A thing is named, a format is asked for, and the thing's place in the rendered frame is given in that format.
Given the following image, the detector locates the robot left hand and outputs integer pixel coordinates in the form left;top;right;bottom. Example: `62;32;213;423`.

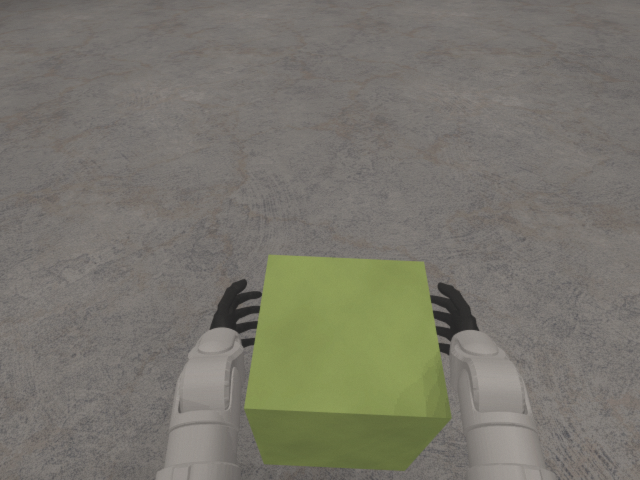
210;279;262;348

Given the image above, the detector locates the carton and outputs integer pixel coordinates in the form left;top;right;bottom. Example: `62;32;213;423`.
244;255;452;471

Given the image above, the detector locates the left robot forearm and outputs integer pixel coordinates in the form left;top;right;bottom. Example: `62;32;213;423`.
155;327;245;480

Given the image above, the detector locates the right robot forearm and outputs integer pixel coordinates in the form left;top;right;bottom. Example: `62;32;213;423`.
449;330;557;480

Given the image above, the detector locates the robot right hand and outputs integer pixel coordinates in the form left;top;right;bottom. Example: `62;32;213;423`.
430;282;479;355

